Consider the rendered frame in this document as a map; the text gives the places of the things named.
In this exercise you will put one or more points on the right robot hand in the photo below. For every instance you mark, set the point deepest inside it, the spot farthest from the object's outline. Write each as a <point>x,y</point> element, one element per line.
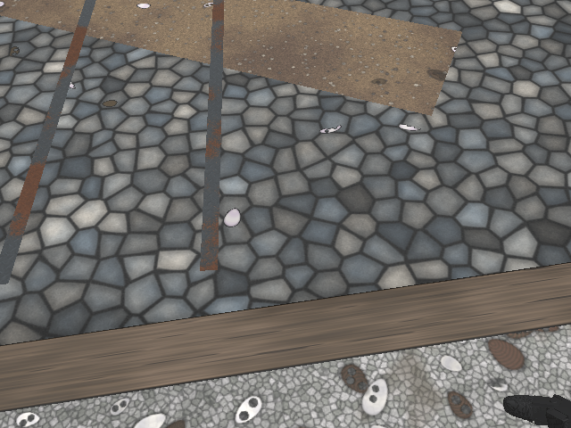
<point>554,412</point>

